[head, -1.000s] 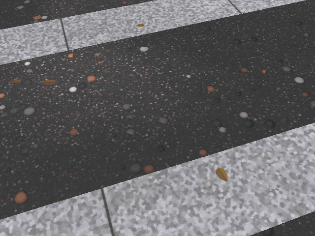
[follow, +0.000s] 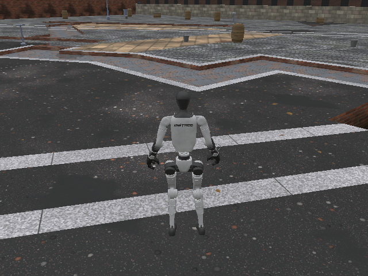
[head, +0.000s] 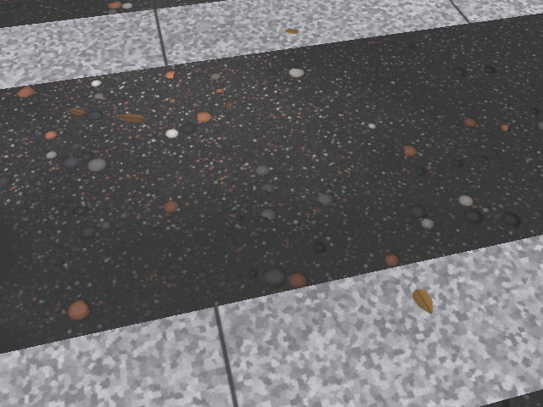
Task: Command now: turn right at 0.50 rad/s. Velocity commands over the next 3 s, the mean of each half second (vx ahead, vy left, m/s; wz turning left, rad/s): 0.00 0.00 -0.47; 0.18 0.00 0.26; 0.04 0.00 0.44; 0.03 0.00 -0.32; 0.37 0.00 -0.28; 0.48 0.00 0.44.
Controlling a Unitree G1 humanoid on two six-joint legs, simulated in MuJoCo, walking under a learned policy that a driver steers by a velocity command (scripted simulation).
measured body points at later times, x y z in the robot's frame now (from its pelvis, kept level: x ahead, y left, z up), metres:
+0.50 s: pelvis +0.00 +0.01 +0.01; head +0.03 +0.00 +0.46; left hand +0.25 +0.21 -0.08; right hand +0.03 -0.30 -0.10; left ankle +0.01 +0.11 -0.73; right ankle -0.04 -0.13 -0.72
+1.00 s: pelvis +0.10 +0.01 -0.02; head +0.15 +0.02 +0.43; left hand +0.21 +0.29 -0.13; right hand +0.27 -0.28 -0.10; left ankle +0.20 +0.09 -0.74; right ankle -0.03 -0.12 -0.71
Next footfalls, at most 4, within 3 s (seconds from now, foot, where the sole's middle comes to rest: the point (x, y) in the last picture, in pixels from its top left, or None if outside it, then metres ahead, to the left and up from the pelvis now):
0.04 left None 0.04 0.11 -0.77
0.54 right None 0.00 -0.14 -0.77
0.98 left None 0.23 0.10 -0.77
1.44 right None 0.25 -0.13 -0.77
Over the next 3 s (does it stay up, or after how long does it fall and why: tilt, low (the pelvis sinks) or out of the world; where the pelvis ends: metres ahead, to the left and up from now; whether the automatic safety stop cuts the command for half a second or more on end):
stays up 0.66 -0.15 0.00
